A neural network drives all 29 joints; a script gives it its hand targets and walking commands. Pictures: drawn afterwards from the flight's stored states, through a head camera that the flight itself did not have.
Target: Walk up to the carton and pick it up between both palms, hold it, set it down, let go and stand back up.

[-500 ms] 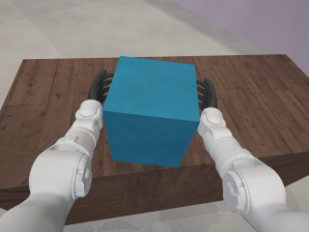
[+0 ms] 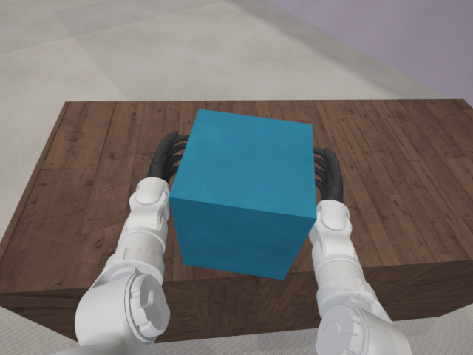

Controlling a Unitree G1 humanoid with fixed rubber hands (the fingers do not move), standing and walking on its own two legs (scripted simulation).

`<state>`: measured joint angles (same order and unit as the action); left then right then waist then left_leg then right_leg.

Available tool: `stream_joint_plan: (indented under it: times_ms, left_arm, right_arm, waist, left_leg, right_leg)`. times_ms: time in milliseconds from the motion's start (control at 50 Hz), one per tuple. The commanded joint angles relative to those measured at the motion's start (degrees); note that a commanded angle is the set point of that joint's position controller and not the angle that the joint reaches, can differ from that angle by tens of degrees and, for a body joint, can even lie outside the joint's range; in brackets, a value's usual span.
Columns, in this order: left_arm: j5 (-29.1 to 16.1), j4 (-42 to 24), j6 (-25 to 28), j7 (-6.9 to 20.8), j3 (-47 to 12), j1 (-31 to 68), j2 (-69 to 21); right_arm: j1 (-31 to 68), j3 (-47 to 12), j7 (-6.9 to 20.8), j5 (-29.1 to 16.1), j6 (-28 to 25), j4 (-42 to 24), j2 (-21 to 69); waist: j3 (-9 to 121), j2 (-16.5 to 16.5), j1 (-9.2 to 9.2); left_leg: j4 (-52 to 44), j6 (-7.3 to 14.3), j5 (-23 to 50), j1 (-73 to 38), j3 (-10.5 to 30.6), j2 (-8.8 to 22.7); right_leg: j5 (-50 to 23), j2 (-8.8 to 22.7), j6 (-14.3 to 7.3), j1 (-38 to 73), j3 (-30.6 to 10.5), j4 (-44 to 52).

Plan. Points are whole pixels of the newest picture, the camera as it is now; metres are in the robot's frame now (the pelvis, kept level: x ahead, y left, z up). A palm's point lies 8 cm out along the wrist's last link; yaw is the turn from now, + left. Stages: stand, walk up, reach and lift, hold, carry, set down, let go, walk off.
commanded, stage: reach and lift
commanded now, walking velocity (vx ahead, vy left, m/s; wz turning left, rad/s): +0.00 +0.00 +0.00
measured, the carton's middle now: (243, 199) +0.41 -0.01 +0.00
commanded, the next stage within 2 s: none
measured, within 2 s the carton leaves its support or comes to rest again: leaves its support in 1.44 s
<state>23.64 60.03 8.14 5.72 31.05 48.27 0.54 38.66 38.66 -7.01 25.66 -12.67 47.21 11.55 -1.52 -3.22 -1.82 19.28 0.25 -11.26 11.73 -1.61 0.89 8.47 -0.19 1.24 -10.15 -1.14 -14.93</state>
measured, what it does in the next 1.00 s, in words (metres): stands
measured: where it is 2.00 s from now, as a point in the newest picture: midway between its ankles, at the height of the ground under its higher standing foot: outside the picture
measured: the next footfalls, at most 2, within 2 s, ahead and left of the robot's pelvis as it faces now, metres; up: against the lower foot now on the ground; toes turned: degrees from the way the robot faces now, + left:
none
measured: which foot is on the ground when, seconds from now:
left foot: down 0.00-1.00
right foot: down 0.00-1.00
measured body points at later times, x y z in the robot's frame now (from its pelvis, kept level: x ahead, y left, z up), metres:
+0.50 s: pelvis +0.00 +0.00 +0.00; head +0.05 +0.04 +0.45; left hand +0.43 +0.14 +0.06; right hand +0.39 -0.16 +0.06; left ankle -0.02 +0.11 -0.75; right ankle -0.01 -0.13 -0.75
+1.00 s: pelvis +0.00 +0.00 +0.00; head +0.05 +0.03 +0.45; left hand +0.43 +0.14 +0.06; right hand +0.39 -0.16 +0.06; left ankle -0.02 +0.11 -0.75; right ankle -0.01 -0.13 -0.75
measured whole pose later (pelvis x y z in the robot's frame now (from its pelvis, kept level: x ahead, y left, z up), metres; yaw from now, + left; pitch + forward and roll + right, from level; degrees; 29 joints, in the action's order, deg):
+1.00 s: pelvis +0.00 +0.00 +0.00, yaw +1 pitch +4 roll -1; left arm 24.1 53.2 4.3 6.4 28.9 46.2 -1.2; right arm 36.9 35.9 -7.7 21.9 -15.9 47.7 10.6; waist -2.0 -4.0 -2.1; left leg 17.1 0.4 -10.0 11.1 -1.0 0.5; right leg 7.5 0.2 1.3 -9.2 -0.2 -12.7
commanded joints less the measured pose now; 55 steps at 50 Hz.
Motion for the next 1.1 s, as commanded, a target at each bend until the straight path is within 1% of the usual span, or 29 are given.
stream_joint_plan:
  times_ms: [0, 80, 200, 360, 500, 660, 900, 960, 1020, 1080]
  left_arm:
    - [1.9, -1.2, -0.8, 5.1, -11.1, 23.1, -25.5]
    - [1.9, -2.3, -1.7, 5.2, -11.6, 22.3, -25.7]
    - [1.8, -3.2, -2.6, 5.3, -12.0, 21.8, -25.8]
    - [1.9, -4.1, -3.1, 5.2, -12.5, 21.5, -26.3]
    - [1.8, -4.3, -3.1, 5.0, -13.1, 20.9, -26.6]
    - [1.6, -4.2, -3.2, 5.1, -13.5, 20.6, -26.8]
    - [1.7, -4.4, -3.6, 5.1, -14.0, 20.5, -27.3]
    - [1.3, -4.9, -3.9, 4.7, -15.0, 20.5, -27.8]
    - [0.4, -6.1, -4.1, 4.1, -17.2, 19.9, -29.1]
    - [-0.5, -6.8, -4.4, 3.8, -18.8, 19.4, -29.9]
  right_arm:
    - [23.8, -21.2, 7.9, 2.9, -3.2, 3.9, 27.9]
    - [23.3, -21.6, 7.7, 2.5, -3.6, 3.5, 27.6]
    - [22.7, -21.7, 7.5, 2.1, -3.4, 2.9, 26.9]
    - [22.4, -21.3, 7.4, 2.0, -3.6, 2.6, 26.3]
    - [22.5, -21.7, 7.2, 1.6, -4.4, 3.0, 26.2]
    - [22.3, -22.8, 6.7, 1.1, -5.0, 3.1, 26.3]
    - [22.1, -23.1, 6.1, 0.6, -5.6, 3.3, 25.9]
    - [22.5, -24.0, 5.9, -0.2, -6.0, 3.1, 25.6]
    - [23.3, -26.0, 5.9, -1.7, -6.7, 2.9, 25.2]
    - [23.8, -27.7, 5.8, -2.9, -6.9, 2.4, 24.8]
  waist:
    - [24.4, 5.1, 1.02]
    - [23.4, 4.8, 1.09]
    - [22.7, 4.3, 1.06]
    - [22.9, 4.9, 1.06]
    - [22.9, 5.0, 1.01]
    - [22.7, 4.2, 0.80]
    - [22.9, 4.2, 0.61]
    - [24.1, 4.7, 0.73]
    - [26.1, 5.9, 1.12]
    - [26.7, 5.9, 1.17]
  left_leg:
    - [0.4, -2.6, 22.9, -5.2, -6.0, -1.0]
    - [-0.5, -2.2, 21.3, -4.6, -6.1, -1.2]
    - [-1.5, -1.8, 18.9, -4.7, -6.1, -1.1]
    - [-1.4, -2.2, 19.6, -6.0, -6.0, -1.0]
    - [-1.1, -2.2, 20.9, -5.7, -6.0, -1.0]
    - [-1.8, -1.7, 19.9, -4.0, -6.0, -1.1]
    - [-2.3, -1.5, 19.1, -3.8, -5.8, -1.1]
    - [-2.0, -1.6, 20.6, -4.5, -5.7, -1.0]
    - [-0.7, -2.5, 25.5, -7.6, -5.5, -0.7]
    - [-0.1, -2.6, 27.3, -8.5, -5.4, -0.7]
  right_leg:
    - [-25.3, -0.9, 1.8, 16.0, 6.0, -3.8]
    - [-24.9, -0.8, 2.0, 17.0, 6.0, -3.6]
    - [-22.5, -0.7, 2.0, 16.7, 6.3, -2.8]
    - [-20.3, -1.0, 1.6, 14.9, 6.9, -2.0]
    - [-21.7, -1.0, 1.5, 15.2, 7.1, -2.2]
    - [-23.5, -0.8, 1.8, 16.9, 6.8, -2.4]
    - [-22.4, -0.7, 1.6, 16.3, 7.1, -1.7]
    - [-22.7, -0.9, 1.3, 15.9, 7.3, -1.6]
    - [-23.5, -1.6, 0.6, 14.6, 7.8, -1.4]
    - [-24.1, -1.8, 0.4, 14.5, 7.8, -1.1]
